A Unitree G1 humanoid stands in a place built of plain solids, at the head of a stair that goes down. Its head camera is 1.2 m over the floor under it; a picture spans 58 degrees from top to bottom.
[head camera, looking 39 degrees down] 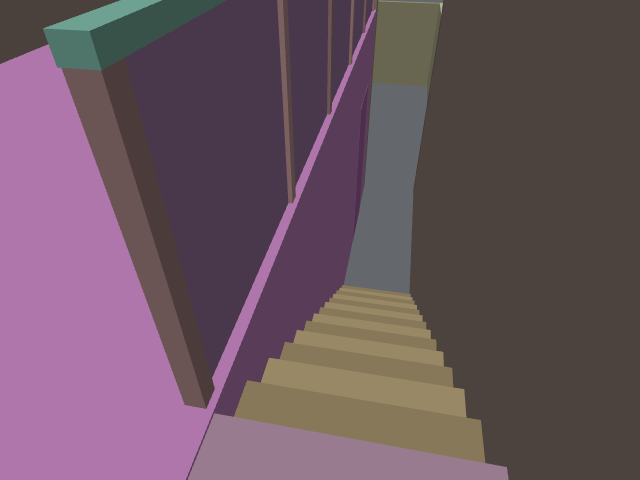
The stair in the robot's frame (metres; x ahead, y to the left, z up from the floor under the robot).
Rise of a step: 0.20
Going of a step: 0.24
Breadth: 0.83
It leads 11 degrees to the right of straight ahead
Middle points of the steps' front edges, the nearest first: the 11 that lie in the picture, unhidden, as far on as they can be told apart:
0.60 -0.09 0.00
0.83 -0.14 -0.19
1.07 -0.18 -0.39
1.31 -0.23 -0.59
1.55 -0.27 -0.78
1.78 -0.32 -0.98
2.02 -0.36 -1.18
2.26 -0.41 -1.37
2.50 -0.45 -1.57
2.73 -0.50 -1.77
2.97 -0.54 -1.96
